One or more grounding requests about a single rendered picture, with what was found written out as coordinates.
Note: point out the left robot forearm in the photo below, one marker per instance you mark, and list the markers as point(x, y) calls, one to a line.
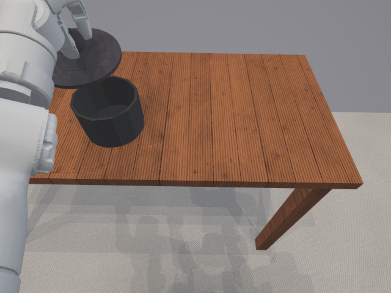
point(30, 38)

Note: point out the robot left hand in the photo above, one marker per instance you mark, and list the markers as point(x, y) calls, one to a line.
point(76, 7)

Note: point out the knob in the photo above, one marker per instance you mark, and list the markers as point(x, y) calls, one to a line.
point(78, 38)

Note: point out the table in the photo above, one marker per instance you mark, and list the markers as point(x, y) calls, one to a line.
point(216, 120)

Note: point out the lid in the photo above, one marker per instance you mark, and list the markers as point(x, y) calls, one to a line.
point(98, 60)

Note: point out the pot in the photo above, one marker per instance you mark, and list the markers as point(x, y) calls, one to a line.
point(109, 112)

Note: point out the robot left upper arm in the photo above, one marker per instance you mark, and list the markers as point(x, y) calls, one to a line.
point(28, 142)

